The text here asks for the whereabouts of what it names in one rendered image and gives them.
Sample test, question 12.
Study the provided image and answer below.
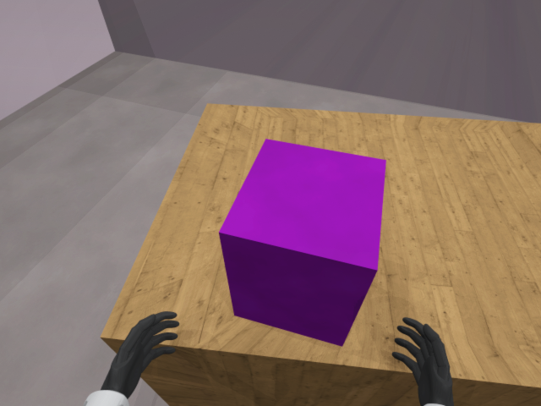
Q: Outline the carton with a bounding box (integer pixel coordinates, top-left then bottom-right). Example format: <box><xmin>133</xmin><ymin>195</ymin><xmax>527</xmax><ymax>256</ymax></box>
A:
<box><xmin>219</xmin><ymin>139</ymin><xmax>386</xmax><ymax>346</ymax></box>

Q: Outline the robot right hand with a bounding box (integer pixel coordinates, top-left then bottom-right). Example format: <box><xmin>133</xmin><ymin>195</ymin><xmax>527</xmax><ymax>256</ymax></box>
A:
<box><xmin>392</xmin><ymin>317</ymin><xmax>454</xmax><ymax>406</ymax></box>

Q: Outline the robot left hand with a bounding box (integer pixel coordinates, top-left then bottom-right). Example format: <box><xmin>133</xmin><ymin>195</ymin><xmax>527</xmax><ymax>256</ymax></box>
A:
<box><xmin>101</xmin><ymin>311</ymin><xmax>179</xmax><ymax>399</ymax></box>

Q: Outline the pedestal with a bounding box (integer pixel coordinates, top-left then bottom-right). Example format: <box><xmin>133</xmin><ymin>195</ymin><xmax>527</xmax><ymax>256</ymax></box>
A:
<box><xmin>100</xmin><ymin>103</ymin><xmax>541</xmax><ymax>406</ymax></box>

